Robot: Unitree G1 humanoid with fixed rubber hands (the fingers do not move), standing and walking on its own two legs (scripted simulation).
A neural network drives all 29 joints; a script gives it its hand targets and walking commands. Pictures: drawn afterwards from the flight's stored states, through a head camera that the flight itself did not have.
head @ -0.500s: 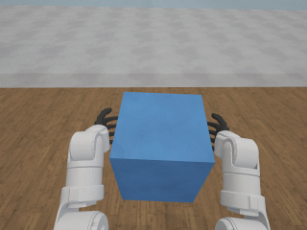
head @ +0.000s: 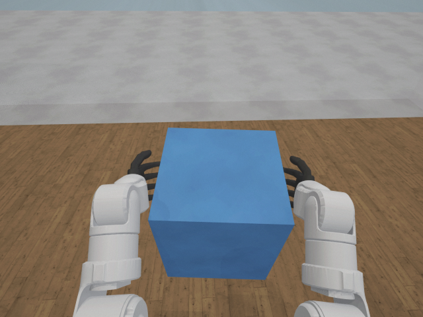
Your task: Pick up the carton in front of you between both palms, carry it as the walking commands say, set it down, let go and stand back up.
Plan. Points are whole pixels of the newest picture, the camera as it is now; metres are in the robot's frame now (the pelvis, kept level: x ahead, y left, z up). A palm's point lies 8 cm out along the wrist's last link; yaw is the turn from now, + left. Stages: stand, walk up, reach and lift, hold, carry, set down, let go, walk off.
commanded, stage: carry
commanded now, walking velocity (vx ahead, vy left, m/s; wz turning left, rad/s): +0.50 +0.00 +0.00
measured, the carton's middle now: (218, 207) +0.34 +0.00 +0.05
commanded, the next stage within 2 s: none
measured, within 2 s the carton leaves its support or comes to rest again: neither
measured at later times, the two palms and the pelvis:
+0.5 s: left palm (169, 136) +0.52 +0.12 +0.10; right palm (291, 137) +0.53 -0.18 +0.10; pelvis +0.18 -0.04 -0.01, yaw -1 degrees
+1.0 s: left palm (186, 101) +0.81 +0.11 +0.03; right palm (273, 105) +0.79 -0.18 +0.04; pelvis +0.47 -0.01 -0.05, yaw -1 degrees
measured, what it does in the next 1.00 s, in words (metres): goes down: left foot 0.05 m lower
